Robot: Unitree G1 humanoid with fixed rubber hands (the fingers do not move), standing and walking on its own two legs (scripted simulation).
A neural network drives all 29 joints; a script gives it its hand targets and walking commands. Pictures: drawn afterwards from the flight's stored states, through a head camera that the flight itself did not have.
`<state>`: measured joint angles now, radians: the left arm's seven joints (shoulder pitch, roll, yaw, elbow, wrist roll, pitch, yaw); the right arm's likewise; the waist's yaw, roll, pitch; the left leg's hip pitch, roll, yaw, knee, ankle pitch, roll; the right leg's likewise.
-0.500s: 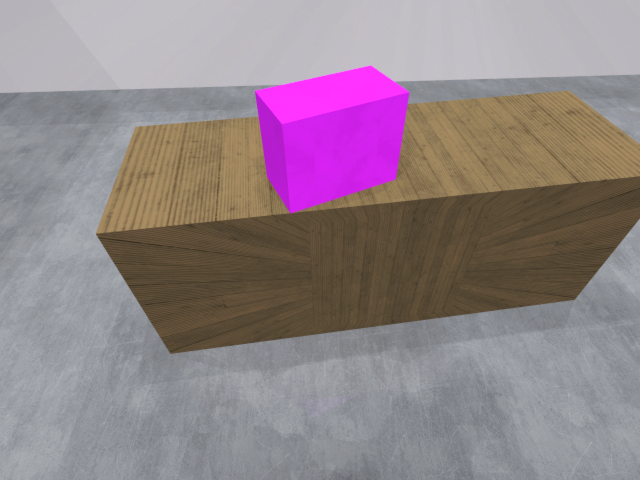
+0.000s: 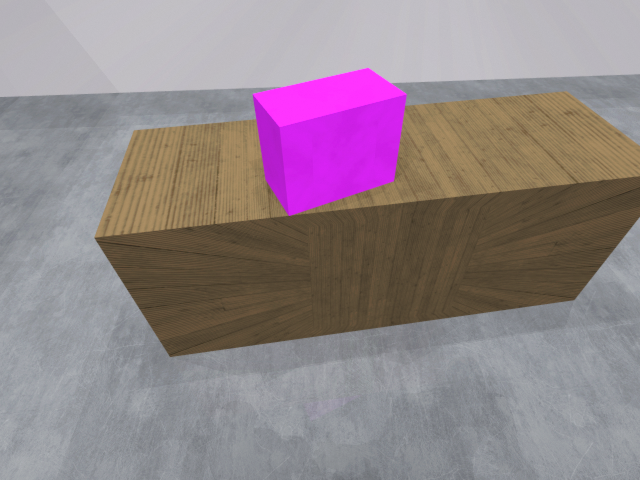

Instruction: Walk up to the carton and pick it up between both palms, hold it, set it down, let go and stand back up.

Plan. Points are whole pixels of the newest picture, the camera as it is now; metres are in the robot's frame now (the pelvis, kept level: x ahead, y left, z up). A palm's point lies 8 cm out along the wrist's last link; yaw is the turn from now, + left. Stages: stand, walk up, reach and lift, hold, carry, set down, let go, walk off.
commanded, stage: stand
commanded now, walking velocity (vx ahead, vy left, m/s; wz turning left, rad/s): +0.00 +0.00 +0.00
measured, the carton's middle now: (329, 141) +0.91 +0.01 -0.05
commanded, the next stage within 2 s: walk up in 0.78 s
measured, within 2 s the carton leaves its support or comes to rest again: neither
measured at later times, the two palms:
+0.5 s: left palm out of the picture +0.05 +0.25 -0.12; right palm out of the picture +0.04 -0.26 -0.12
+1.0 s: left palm out of the picture +0.04 +0.26 -0.12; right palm out of the picture +0.03 -0.26 -0.12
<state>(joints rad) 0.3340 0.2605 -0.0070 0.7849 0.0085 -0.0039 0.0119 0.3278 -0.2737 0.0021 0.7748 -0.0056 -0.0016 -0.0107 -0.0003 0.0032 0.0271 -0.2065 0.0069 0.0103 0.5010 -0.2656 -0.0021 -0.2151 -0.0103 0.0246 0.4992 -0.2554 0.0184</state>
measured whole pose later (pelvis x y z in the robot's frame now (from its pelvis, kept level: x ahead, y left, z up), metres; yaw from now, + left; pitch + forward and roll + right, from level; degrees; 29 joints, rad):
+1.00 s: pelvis +0.00 +0.00 +0.00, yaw -1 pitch -2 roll +0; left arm 0.35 0.25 0.00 0.87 0.03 -0.01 0.01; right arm 0.35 -0.26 -0.01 0.87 -0.02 -0.01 -0.02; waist 0.00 0.00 0.02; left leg -0.19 0.01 0.01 0.48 -0.31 0.01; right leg -0.21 -0.01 0.03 0.51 -0.33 0.00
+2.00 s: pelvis +0.30 -0.07 -0.03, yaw +13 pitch -3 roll -1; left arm 0.32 0.28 0.03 0.63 0.04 -0.04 -0.02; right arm 0.42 -0.30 -0.05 0.70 -0.04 0.01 0.00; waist -0.01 0.03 0.06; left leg -0.41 0.02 -0.06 1.12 -0.51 0.01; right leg -0.37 -0.06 -0.09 0.73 -0.30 -0.01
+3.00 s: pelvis +0.41 -0.04 +0.00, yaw +8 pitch -1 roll +0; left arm 0.33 0.28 0.00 0.64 0.00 0.00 -0.01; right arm 0.27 -0.30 0.02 0.72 0.00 0.01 0.01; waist -0.01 0.00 0.03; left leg -0.25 0.06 0.13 0.54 -0.25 0.01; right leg -0.16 -0.01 0.05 0.52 -0.34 0.03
